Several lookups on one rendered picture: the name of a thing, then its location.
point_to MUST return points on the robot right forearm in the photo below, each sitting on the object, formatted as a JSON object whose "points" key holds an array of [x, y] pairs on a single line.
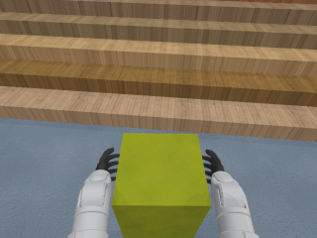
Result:
{"points": [[231, 207]]}

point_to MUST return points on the robot left forearm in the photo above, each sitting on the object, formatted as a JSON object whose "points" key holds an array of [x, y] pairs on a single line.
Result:
{"points": [[92, 207]]}

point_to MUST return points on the carton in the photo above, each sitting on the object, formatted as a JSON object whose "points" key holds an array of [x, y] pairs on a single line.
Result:
{"points": [[161, 189]]}

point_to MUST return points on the right robot hand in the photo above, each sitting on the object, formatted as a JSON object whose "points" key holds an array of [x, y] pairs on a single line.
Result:
{"points": [[216, 164]]}

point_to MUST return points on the left robot hand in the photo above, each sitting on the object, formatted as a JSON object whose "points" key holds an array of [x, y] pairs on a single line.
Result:
{"points": [[104, 165]]}

